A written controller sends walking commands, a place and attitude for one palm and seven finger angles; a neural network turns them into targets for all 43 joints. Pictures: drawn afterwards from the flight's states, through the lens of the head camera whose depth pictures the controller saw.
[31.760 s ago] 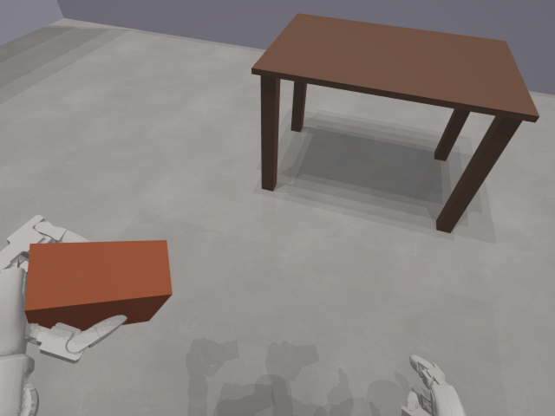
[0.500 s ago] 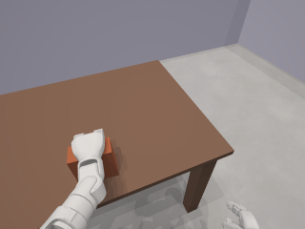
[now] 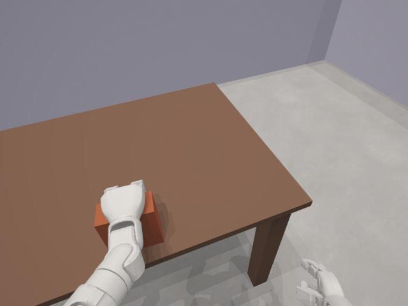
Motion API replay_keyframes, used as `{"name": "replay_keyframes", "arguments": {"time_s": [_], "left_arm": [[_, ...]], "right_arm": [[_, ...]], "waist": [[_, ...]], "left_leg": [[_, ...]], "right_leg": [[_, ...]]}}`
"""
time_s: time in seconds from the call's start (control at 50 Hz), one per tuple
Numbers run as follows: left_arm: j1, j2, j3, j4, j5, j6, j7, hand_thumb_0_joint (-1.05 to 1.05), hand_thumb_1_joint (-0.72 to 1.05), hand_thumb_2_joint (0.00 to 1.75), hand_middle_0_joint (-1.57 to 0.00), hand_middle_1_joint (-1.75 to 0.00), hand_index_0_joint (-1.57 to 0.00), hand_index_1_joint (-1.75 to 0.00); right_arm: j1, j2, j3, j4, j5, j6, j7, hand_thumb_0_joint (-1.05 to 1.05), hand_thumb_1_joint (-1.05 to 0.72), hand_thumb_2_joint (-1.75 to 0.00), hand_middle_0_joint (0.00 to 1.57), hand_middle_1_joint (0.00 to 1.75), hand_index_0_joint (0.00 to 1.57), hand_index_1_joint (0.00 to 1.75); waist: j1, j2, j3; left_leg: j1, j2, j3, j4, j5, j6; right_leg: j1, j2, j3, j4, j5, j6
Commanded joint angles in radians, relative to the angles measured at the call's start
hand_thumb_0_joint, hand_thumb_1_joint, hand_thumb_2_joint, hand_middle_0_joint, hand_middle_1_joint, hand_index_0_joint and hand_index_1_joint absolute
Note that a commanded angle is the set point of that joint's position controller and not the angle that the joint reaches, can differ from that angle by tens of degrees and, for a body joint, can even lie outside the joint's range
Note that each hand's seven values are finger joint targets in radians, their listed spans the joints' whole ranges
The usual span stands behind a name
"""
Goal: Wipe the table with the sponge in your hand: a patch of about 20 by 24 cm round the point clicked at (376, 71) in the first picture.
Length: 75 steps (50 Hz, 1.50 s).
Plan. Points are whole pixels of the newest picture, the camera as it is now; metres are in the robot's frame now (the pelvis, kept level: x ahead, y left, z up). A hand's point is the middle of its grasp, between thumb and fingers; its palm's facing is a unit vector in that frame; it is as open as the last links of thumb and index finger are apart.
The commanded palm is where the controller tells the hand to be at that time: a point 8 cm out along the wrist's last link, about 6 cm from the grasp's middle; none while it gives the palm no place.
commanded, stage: wipe back along the third lane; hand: left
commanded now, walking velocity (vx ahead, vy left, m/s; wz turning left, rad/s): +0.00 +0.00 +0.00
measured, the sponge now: (134, 229) +0.30 +0.21 -0.05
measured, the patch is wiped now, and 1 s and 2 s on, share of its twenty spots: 0.95 0.95 0.95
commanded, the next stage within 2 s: slide back across to the middle lane in 0.66 s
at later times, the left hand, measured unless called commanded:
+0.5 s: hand (130, 216) +0.30 +0.21 +0.00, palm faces -0.04 -0.03 -1.00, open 10.4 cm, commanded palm +0.26 +0.19 +0.02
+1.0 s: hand (128, 216) +0.30 +0.21 +0.00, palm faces -0.04 -0.07 -1.00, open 10.4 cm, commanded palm +0.26 +0.22 +0.05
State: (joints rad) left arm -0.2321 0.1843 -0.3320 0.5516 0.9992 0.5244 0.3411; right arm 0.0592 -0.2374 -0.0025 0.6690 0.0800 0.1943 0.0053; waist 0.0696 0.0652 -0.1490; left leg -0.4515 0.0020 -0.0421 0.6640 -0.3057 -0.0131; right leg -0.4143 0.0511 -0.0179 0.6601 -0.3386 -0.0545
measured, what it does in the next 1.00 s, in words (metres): stands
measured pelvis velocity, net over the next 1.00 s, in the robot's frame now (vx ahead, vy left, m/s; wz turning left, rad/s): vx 0.00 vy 0.00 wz -0.01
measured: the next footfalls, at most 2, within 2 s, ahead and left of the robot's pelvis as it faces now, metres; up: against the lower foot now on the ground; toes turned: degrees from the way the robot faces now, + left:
none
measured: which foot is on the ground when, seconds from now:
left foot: down 0.00-1.00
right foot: down 0.00-1.00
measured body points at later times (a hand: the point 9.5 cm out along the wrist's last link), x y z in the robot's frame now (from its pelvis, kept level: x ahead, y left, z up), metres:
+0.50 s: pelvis +0.00 +0.00 +0.00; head -0.01 -0.02 +0.45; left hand +0.30 +0.21 +0.05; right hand +0.20 -0.23 -0.10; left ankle +0.02 +0.13 -0.72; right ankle +0.00 -0.09 -0.72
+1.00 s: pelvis +0.00 +0.00 +0.00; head -0.02 -0.02 +0.45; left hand +0.30 +0.21 +0.06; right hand +0.20 -0.22 -0.10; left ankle +0.02 +0.13 -0.72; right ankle +0.00 -0.09 -0.72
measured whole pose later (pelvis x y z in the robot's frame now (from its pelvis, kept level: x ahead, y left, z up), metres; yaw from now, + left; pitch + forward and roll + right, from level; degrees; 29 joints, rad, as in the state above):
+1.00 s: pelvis +0.00 +0.00 +0.00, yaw -1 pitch +5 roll +0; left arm -0.19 0.20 -0.28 0.49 0.99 0.50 0.33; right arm 0.08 -0.23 0.00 0.66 0.08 0.18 -0.01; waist 0.06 0.06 -0.14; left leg -0.44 0.00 -0.03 0.65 -0.30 -0.01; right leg -0.40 0.05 0.00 0.65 -0.33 -0.05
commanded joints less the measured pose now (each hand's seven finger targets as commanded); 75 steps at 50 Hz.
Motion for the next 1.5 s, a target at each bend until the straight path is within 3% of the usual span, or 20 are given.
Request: {"name": "replay_keyframes", "arguments": {"time_s": [0.0, 0.12, 0.14, 0.22, 0.28, 0.32, 0.34, 0.38, 0.42, 0.44, 0.74, 0.84, 1.0, 1.02, 1.1, 1.22, 1.28, 1.32, 1.34, 1.48], "left_arm": [[-0.069, 0.013, 0.017, -0.040, -0.024, -0.015, -0.034, 0.00, 0.10, 1.30, -1.20, -1.60, -1.20, -1.60], [-0.087, 0.057, 0.062, -0.046, -0.018, -0.012, -0.029, 0.00, 0.10, 1.30, -1.20, -1.60, -1.20, -1.60], [-0.080, 0.013, 0.020, -0.067, -0.027, -0.013, -0.031, 0.00, 0.10, 1.30, -1.20, -1.60, -1.20, -1.60], [-0.054, 0.053, 0.062, -0.049, -0.022, -0.008, -0.030, 0.00, 0.10, 1.30, -1.20, -1.60, -1.20, -1.60], [-0.070, 0.016, 0.021, -0.064, -0.025, -0.008, -0.032, 0.00, 0.10, 1.30, -1.20, -1.60, -1.20, -1.60], [-0.051, 0.075, 0.084, -0.049, -0.022, -0.005, -0.028, 0.00, 0.10, 1.30, -1.20, -1.60, -1.20, -1.60], [-0.039, 0.025, 0.034, -0.065, -0.030, -0.002, -0.032, 0.00, 0.10, 1.30, -1.20, -1.60, -1.20, -1.60], [-0.090, 0.027, 0.028, -0.052, -0.022, -0.002, -0.030, 0.00, 0.10, 1.30, -1.20, -1.60, -1.20, -1.60], [-0.072, 0.045, 0.050, -0.046, -0.011, 0.001, -0.027, 0.00, 0.10, 1.30, -1.20, -1.60, -1.20, -1.60], [-0.066, -0.002, 0.004, -0.053, -0.015, 0.000, -0.028, 0.00, 0.10, 1.30, -1.20, -1.60, -1.20, -1.60], [-0.141, -0.002, 0.005, -0.011, -0.020, 0.004, -0.023, 0.00, 0.10, 1.30, -1.20, -1.60, -1.20, -1.60], [-0.116, 0.089, 0.098, -0.067, -0.025, -0.008, -0.019, 0.00, 0.10, 1.30, -1.20, -1.60, -1.20, -1.60], [-0.039, 0.161, 0.153, -0.183, -0.016, 0.004, -0.031, 0.00, 0.10, 1.30, -1.20, -1.60, -1.20, -1.60], [-0.020, 0.223, 0.214, -0.204, -0.015, 0.002, -0.030, 0.00, 0.10, 1.30, -1.20, -1.60, -1.20, -1.60], [0.006, 0.203, 0.177, -0.220, 0.002, 0.004, -0.049, 0.00, 0.10, 1.30, -1.20, -1.60, -1.20, -1.60], [0.089, 0.276, 0.259, -0.268, -0.008, -0.035, -0.070, 0.00, 0.10, 1.30, -1.20, -1.60, -1.20, -1.60], [0.091, 0.250, 0.230, -0.277, -0.001, -0.051, -0.077, 0.00, 0.10, 1.30, -1.20, -1.60, -1.20, -1.60], [0.119, 0.320, 0.306, -0.286, -0.006, -0.065, -0.077, 0.00, 0.10, 1.30, -1.20, -1.60, -1.20, -1.60], [0.115, 0.296, 0.280, -0.288, -0.006, -0.072, -0.077, 0.00, 0.10, 1.30, -1.20, -1.60, -1.20, -1.60], [0.207, 0.309, 0.308, -0.327, -0.008, -0.109, -0.082, 0.00, 0.10, 1.30, -1.20, -1.60, -1.20, -1.60]], "right_arm": [[-0.163, -0.109, -0.037, -0.159, 0.001, -0.048, -0.004, 0.00, -0.90, -0.90, 0.20, 0.30, 0.20, 0.30], [-0.158, -0.120, -0.043, -0.151, 0.000, -0.052, -0.008, 0.00, -0.90, -0.90, 0.20, 0.30, 0.20, 0.30], [-0.162, -0.111, -0.041, -0.163, 0.000, -0.055, -0.008, 0.00, -0.90, -0.90, 0.20, 0.30, 0.20, 0.30], [-0.160, -0.118, -0.044, -0.155, 0.001, -0.056, -0.008, 0.00, -0.90, -0.90, 0.20, 0.30, 0.20, 0.30], [-0.160, -0.113, -0.039, -0.163, 0.002, -0.058, -0.009, 0.00, -0.90, -0.90, 0.20, 0.30, 0.20, 0.30], [-0.159, -0.120, -0.044, -0.153, 0.003, -0.058, -0.009, 0.00, -0.90, -0.90, 0.20, 0.30, 0.20, 0.30], [-0.160, -0.112, -0.040, -0.165, 0.002, -0.059, -0.010, 0.00, -0.90, -0.90, 0.20, 0.30, 0.20, 0.30], [-0.160, -0.114, -0.039, -0.160, 0.004, -0.059, -0.012, 0.00, -0.90, -0.90, 0.20, 0.30, 0.20, 0.30], [-0.162, -0.117, -0.043, -0.157, 0.002, -0.060, -0.007, 0.00, -0.90, -0.90, 0.20, 0.30, 0.20, 0.30], [-0.158, -0.110, -0.042, -0.165, 0.002, -0.061, -0.005, 0.00, -0.90, -0.90, 0.20, 0.30, 0.20, 0.30], [-0.156, -0.108, -0.036, -0.160, 0.004, -0.059, -0.009, 0.00, -0.90, -0.90, 0.20, 0.30, 0.20, 0.30], [-0.158, -0.109, -0.039, -0.169, 0.001, -0.060, -0.018, 0.00, -0.90, -0.90, 0.20, 0.30, 0.20, 0.30], [-0.187, -0.109, -0.031, -0.181, 0.002, -0.069, -0.022, 0.00, -0.90, -0.90, 0.20, 0.30, 0.20, 0.30], [-0.189, -0.118, -0.035, -0.179, 0.000, -0.071, -0.022, 0.00, -0.90, -0.90, 0.20, 0.30, 0.20, 0.30], [-0.191, -0.112, -0.027, -0.178, 0.004, -0.082, -0.027, 0.00, -0.90, -0.90, 0.20, 0.30, 0.20, 0.30], [-0.192, -0.122, -0.031, -0.177, -0.002, -0.103, -0.034, 0.00, -0.90, -0.90, 0.20, 0.30, 0.20, 0.30], [-0.178, -0.117, -0.032, -0.177, -0.004, -0.112, -0.036, 0.00, -0.90, -0.90, 0.20, 0.30, 0.20, 0.30], [-0.183, -0.123, -0.035, -0.172, -0.006, -0.118, -0.040, 0.00, -0.90, -0.90, 0.20, 0.30, 0.20, 0.30], [-0.170, -0.121, -0.035, -0.171, -0.008, -0.117, -0.040, 0.00, -0.90, -0.90, 0.20, 0.30, 0.20, 0.30], [-0.168, -0.121, -0.040, -0.174, -0.010, -0.133, -0.037, 0.00, -0.90, -0.90, 0.20, 0.30, 0.20, 0.30]], "waist": [[-0.013, -0.181, -0.108], [-0.011, -0.188, -0.117], [-0.016, -0.167, -0.119], [-0.003, -0.182, -0.119], [-0.016, -0.171, -0.111], [0.000, -0.175, -0.112], [-0.006, -0.166, -0.118], [-0.020, -0.177, -0.087], [-0.001, -0.151, -0.109], [-0.011, -0.154, -0.114], [-0.015, -0.144, -0.097], [0.007, -0.154, -0.155], [0.022, -0.132, -0.118], [0.037, -0.119, -0.136], [0.020, -0.119, -0.088], [0.037, -0.109, -0.106], [0.022, -0.118, -0.085], [0.045, -0.103, -0.108], [0.027, -0.100, -0.099], [0.032, -0.109, -0.106]], "left_leg": [[0.055, -0.045, 0.027, -0.050, 0.132, 0.046], [0.054, -0.044, 0.024, -0.051, 0.131, 0.046], [0.060, -0.044, 0.032, -0.051, 0.132, 0.048], [0.051, -0.044, 0.025, -0.051, 0.135, 0.046], [0.054, -0.042, 0.032, -0.052, 0.128, 0.048], [0.050, -0.042, 0.023, -0.056, 0.125, 0.045], [0.054, -0.043, 0.034, -0.056, 0.124, 0.049], [0.048, -0.041, 0.027, -0.059, 0.102, 0.047], [0.057, -0.039, 0.019, -0.061, 0.112, 0.044], [0.062, -0.038, 0.028, -0.056, 0.115, 0.048], [0.052, -0.036, 0.023, -0.060, 0.074, 0.047], [0.070, -0.040, 0.025, -0.064, 0.101, 0.050], [0.105, -0.046, 0.026, -0.093, 0.143, 0.053], [0.114, -0.047, 0.020, -0.097, 0.156, 0.051], [0.128, -0.049, 0.023, -0.107, 0.164, 0.053], [0.152, -0.052, 0.017, -0.113, 0.198, 0.051], [0.152, -0.051, 0.025, -0.112, 0.201, 0.054], [0.161, -0.055, 0.017, -0.112, 0.217, 0.052], [0.155, -0.053, 0.026, -0.111, 0.218, 0.054], [0.159, -0.052, 0.023, -0.102, 0.251, 0.053]], "right_leg": [[0.064, -0.014, 0.054, -0.126, 0.289, -0.012], [0.063, -0.010, 0.069, -0.128, 0.291, -0.014], [0.067, -0.014, 0.054, -0.122, 0.294, -0.011], [0.066, -0.011, 0.063, -0.126, 0.298, -0.014], [0.058, -0.013, 0.051, -0.123, 0.283, -0.010], [0.057, -0.008, 0.061, -0.128, 0.268, -0.016], [0.067, -0.013, 0.048, -0.125, 0.268, -0.009], [0.034, -0.009, 0.046, -0.130, 0.223, -0.010], [0.030, -0.003, 0.042, -0.123, 0.217, -0.020], [0.033, -0.007, 0.031, -0.118, 0.220, -0.016], [0.000, -0.004, 0.022, -0.122, 0.144, -0.016], [0.066, -0.008, 0.034, -0.126, 0.182, -0.012], [0.121, -0.010, 0.054, -0.158, 0.248, -0.010], [0.138, -0.006, 0.065, -0.159, 0.264, -0.016], [0.129, -0.008, 0.067, -0.174, 0.269, -0.012], [0.166, -0.008, 0.097, -0.182, 0.343, -0.017], [0.158, -0.011, 0.086, -0.183, 0.353, -0.011], [0.182, -0.011, 0.107, -0.186, 0.382, -0.017], [0.182, -0.013, 0.093, -0.174, 0.404, -0.013], [0.188, -0.015, 0.093, -0.168, 0.461, -0.012]]}}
